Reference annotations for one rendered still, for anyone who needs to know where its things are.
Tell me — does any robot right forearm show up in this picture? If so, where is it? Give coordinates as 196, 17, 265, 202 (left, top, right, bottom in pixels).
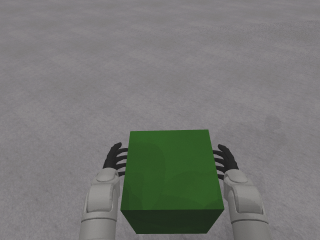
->
223, 169, 273, 240

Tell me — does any robot left forearm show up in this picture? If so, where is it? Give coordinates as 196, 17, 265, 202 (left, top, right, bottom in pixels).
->
78, 167, 120, 240

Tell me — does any left robot hand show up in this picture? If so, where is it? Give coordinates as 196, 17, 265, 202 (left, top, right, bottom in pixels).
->
102, 142, 128, 177

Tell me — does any right robot hand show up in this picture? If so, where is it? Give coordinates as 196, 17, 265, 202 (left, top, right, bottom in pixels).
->
212, 144, 239, 180

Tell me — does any carton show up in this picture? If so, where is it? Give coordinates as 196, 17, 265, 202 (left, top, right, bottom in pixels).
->
120, 129, 225, 234

